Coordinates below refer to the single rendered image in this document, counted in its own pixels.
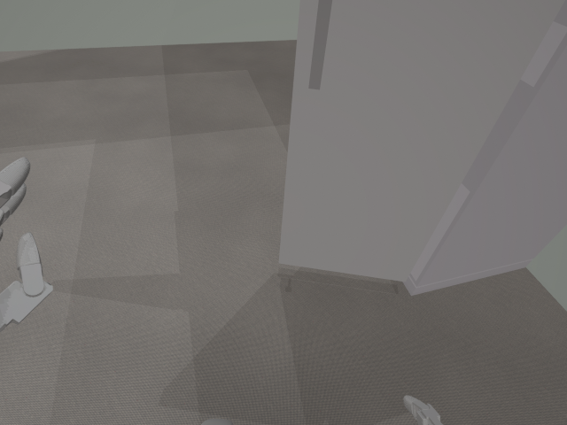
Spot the handle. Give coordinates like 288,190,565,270
308,0,332,89

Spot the fridge door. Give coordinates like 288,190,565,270
279,0,565,282

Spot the robot right hand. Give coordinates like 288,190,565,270
403,395,443,425

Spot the robot left hand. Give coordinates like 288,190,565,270
0,157,53,332

